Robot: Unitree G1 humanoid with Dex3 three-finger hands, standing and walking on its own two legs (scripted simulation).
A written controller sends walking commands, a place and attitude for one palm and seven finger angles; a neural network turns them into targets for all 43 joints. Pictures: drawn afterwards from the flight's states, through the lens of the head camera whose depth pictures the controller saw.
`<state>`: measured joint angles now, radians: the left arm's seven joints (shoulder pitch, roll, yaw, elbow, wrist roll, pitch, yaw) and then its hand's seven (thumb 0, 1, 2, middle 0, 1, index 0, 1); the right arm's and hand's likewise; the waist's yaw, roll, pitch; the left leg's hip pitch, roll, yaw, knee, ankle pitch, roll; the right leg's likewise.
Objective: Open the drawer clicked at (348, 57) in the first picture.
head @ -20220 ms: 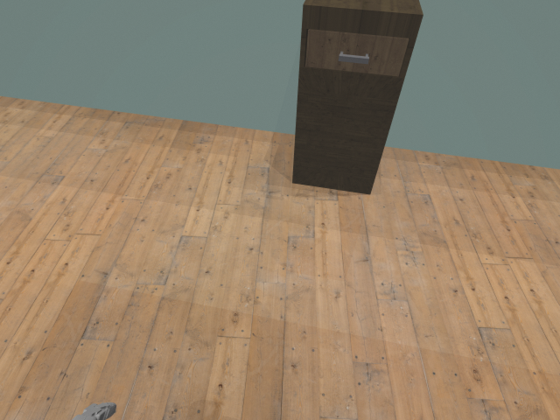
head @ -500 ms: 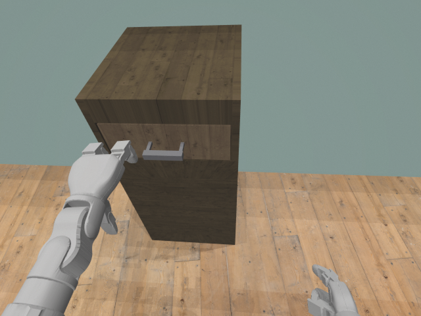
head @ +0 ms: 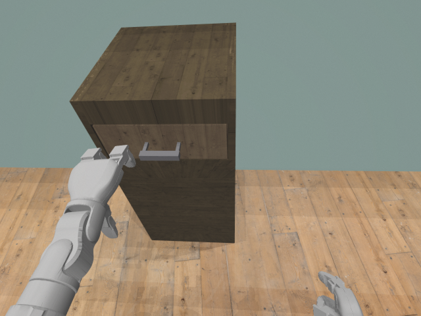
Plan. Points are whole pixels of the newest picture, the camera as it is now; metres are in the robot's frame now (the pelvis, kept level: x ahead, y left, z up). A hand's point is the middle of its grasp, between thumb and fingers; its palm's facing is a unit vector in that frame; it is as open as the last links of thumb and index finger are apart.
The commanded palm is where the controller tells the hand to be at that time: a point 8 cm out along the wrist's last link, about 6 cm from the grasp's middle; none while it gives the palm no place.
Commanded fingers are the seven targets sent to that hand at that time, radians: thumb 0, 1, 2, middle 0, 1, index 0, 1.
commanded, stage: move the hooked fingers above the handle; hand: left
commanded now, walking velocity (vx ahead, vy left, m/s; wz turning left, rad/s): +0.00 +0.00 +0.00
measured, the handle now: (161, 150) +0.53 +0.23 -0.05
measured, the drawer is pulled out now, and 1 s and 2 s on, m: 0.00 0.00 0.00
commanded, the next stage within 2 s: none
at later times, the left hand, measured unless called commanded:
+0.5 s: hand (129, 175) +0.37 +0.24 +0.04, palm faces -0.02 -0.05 -1.00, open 13.8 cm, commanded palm +0.35 +0.24 +0.10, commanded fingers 0.00 -0.50 0.30 -0.30 -1.20 -0.30 -1.20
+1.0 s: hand (141, 161) +0.42 +0.23 +0.03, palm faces -0.05 +0.01 -1.00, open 13.8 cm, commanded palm +0.41 +0.23 +0.07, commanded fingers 0.00 -0.50 0.30 -0.30 -1.20 -0.30 -1.20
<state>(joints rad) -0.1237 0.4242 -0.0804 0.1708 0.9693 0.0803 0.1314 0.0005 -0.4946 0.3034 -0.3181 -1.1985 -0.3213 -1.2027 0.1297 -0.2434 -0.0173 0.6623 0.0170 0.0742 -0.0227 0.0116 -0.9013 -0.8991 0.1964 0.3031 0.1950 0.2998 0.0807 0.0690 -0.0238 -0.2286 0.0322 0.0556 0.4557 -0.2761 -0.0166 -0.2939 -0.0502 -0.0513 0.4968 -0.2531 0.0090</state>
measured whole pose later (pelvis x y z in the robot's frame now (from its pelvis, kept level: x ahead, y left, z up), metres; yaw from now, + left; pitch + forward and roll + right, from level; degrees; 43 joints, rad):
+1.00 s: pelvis -0.01 +0.00 -0.01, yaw -1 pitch +11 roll +1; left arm -0.66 0.43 -0.07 0.92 1.07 -0.02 0.28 0.00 -0.49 0.30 -0.32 -1.20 -0.32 -1.20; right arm 0.27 -0.25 -0.06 0.72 0.02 0.06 -0.02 0.01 -0.90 -0.90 0.20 0.30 0.20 0.30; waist -0.04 0.04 -0.08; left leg -0.48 0.04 0.06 0.59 -0.31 -0.01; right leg -0.54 -0.04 -0.03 0.61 -0.27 0.01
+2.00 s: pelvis -0.01 +0.02 -0.03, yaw -1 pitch +19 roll -1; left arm -0.87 0.49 -0.02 1.14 1.10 -0.03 0.33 0.00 -0.49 0.30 -0.32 -1.20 -0.34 -1.21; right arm 0.34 -0.26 -0.06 0.73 -0.02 0.06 0.00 0.00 -0.90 -0.90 0.20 0.30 0.20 0.30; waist -0.12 0.04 -0.13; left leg -0.69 0.05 0.06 0.74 -0.38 0.01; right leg -0.72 -0.04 -0.03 0.69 -0.29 0.03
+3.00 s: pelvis -0.02 +0.02 -0.05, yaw -1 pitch +23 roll -1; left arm -0.91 0.49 -0.01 1.20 1.12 -0.01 0.42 0.00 -0.49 0.30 -0.32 -1.20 -0.33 -1.24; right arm 0.34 -0.26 -0.06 0.77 -0.04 0.04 0.02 0.00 -0.90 -0.90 0.20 0.30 0.20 0.30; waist -0.14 0.04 -0.15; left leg -0.88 0.06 0.04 0.89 -0.42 0.01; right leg -0.90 -0.04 -0.04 0.83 -0.33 0.02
